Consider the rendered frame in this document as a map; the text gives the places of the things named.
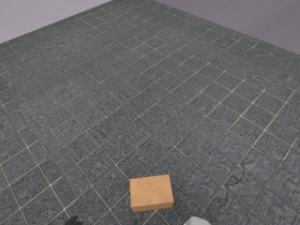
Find left robot hand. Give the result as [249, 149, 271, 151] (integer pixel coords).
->
[65, 216, 83, 225]

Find carton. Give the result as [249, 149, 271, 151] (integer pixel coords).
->
[129, 174, 174, 213]

